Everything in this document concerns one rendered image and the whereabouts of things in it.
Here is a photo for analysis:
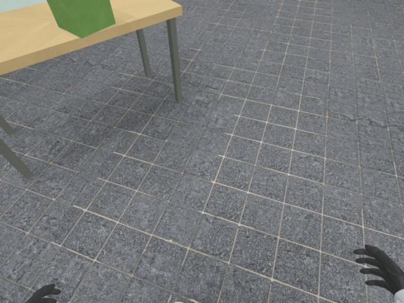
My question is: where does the carton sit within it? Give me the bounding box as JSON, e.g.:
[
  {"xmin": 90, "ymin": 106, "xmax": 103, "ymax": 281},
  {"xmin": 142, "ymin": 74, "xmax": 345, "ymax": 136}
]
[{"xmin": 47, "ymin": 0, "xmax": 116, "ymax": 38}]

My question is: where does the table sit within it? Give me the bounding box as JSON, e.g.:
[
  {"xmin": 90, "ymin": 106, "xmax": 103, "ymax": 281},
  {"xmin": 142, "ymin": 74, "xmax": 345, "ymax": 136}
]
[{"xmin": 0, "ymin": 0, "xmax": 182, "ymax": 179}]

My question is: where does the robot left hand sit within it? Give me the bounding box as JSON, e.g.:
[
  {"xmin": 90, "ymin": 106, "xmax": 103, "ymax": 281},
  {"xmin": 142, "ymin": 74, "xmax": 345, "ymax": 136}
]
[{"xmin": 25, "ymin": 283, "xmax": 61, "ymax": 303}]

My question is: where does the robot right hand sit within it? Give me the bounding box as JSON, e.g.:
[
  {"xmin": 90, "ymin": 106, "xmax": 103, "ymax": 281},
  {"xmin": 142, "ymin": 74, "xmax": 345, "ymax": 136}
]
[{"xmin": 353, "ymin": 244, "xmax": 404, "ymax": 296}]

